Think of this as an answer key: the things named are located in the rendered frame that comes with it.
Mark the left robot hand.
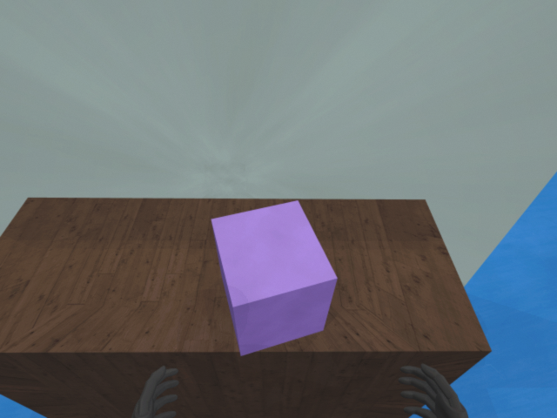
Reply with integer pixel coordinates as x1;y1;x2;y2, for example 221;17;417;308
131;366;179;418

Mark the carton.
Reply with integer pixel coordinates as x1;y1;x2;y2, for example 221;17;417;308
211;200;338;356

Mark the right robot hand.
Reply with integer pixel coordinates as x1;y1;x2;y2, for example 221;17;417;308
399;363;468;418

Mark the pedestal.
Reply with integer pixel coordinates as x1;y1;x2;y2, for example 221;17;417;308
0;198;492;418

